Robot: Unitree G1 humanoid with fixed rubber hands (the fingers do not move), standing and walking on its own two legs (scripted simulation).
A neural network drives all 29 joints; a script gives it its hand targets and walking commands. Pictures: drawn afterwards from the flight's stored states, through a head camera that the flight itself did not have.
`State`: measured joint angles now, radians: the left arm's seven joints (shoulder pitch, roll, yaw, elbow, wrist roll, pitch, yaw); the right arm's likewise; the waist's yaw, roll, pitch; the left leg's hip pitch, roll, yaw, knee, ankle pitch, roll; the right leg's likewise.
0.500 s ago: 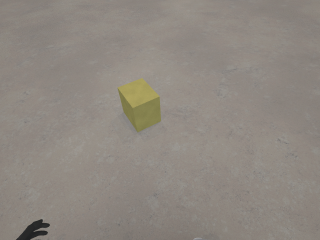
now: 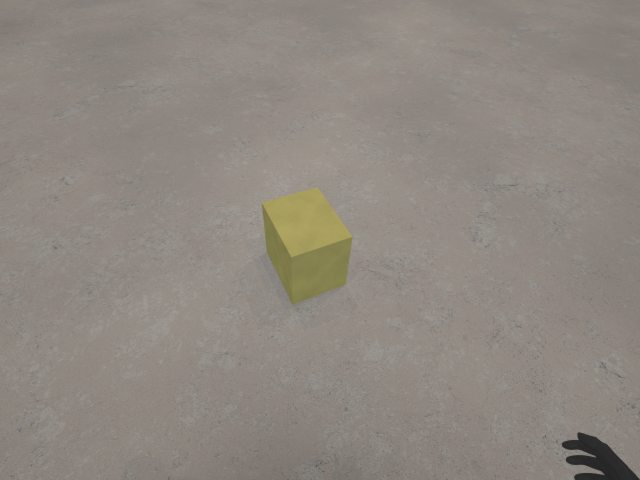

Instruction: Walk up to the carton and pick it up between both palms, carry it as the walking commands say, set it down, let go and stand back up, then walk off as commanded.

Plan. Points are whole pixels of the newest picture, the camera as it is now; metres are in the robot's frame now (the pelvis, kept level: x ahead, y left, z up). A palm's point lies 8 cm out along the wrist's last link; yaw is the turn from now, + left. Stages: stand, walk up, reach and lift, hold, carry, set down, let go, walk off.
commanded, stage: walk up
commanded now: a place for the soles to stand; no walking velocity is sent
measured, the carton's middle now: (305, 245) +1.02 +0.06 -0.62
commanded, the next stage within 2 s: none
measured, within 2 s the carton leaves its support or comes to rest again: neither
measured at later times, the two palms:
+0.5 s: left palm (72, 393) +0.25 +0.34 -0.05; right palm (562, 387) +0.28 -0.34 -0.08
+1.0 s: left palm (133, 270) +0.46 +0.34 -0.06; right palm (529, 313) +0.41 -0.34 -0.09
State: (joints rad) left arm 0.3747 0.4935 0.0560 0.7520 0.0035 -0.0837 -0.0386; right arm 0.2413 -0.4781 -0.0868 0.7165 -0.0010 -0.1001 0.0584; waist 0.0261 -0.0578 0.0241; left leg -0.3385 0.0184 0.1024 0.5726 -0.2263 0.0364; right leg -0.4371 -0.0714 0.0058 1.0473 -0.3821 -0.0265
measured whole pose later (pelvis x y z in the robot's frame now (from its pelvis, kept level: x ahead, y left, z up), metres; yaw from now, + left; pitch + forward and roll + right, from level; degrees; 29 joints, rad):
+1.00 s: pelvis +0.35 +0.00 -0.01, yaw +0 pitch -1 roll -1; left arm 0.29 0.48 0.08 0.72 0.00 -0.11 -0.03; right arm 0.35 -0.49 -0.06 0.76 -0.01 -0.06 0.04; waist -0.02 0.04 0.04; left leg -0.43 0.04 -0.01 1.04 -0.44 0.04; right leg -0.37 -0.03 -0.07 0.65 -0.26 -0.03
